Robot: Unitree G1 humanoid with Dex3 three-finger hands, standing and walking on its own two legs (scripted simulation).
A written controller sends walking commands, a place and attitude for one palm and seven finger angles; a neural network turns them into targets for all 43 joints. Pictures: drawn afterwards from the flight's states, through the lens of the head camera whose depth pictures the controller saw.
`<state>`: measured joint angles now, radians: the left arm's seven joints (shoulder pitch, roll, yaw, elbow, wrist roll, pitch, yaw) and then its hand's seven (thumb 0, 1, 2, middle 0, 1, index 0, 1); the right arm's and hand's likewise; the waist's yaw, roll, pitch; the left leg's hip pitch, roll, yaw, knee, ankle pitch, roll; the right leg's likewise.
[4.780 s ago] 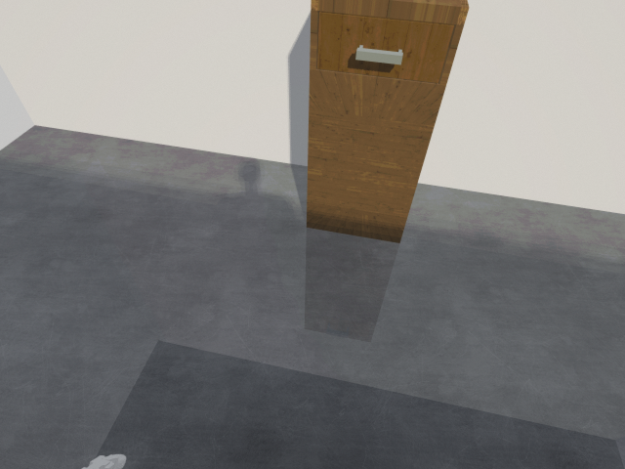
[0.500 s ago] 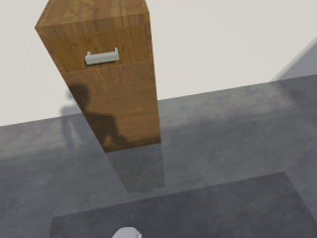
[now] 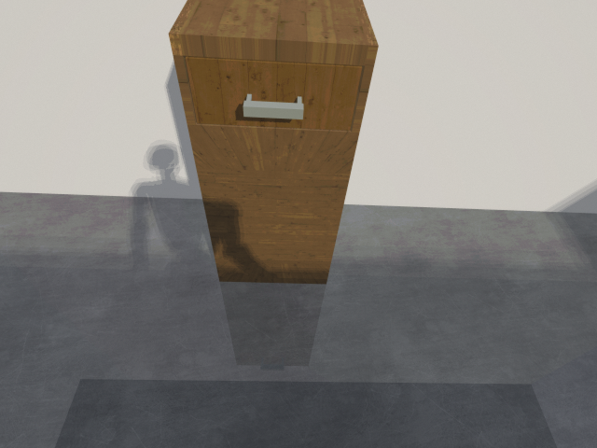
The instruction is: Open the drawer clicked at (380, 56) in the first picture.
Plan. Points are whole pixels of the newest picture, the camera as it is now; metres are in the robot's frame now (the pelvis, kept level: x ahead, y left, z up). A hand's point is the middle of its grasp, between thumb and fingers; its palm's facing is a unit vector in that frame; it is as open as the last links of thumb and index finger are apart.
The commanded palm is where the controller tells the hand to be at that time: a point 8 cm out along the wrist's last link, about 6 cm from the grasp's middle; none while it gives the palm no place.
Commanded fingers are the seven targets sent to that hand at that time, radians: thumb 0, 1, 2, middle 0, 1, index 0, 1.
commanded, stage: take the last steps up to it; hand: left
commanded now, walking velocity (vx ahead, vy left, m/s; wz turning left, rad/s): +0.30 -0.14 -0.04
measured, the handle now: (274, 104) +0.79 +0.12 +0.03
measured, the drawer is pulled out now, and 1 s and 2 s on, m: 0.00 0.00 0.00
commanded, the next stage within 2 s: come to a stop and stand still in 0.78 s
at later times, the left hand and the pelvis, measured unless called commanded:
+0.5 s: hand out of the picture +0.03 +0.09 -0.17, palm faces +0.08 -0.98 -0.16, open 7.3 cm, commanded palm none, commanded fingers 0.00 0.90 0.90 -0.20 -0.30 -0.20 -0.30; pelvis +0.11 -0.06 +0.00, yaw +1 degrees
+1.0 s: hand (231, 343) +0.32 +0.14 -0.18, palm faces +0.03 -0.98 -0.20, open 7.3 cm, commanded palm none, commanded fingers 0.00 0.90 0.90 -0.20 -0.30 -0.20 -0.30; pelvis +0.27 -0.04 +0.00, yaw -1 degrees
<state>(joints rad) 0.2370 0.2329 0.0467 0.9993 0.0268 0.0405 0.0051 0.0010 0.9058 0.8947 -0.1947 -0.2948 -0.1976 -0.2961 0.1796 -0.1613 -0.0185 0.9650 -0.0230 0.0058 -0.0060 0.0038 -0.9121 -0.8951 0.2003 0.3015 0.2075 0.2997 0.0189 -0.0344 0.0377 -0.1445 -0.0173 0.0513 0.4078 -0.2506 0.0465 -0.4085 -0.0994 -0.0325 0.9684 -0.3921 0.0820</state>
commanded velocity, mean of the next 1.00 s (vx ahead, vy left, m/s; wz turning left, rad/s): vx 0.18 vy -0.08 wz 0.00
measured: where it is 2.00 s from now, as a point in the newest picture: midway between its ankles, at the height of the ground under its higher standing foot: outside the picture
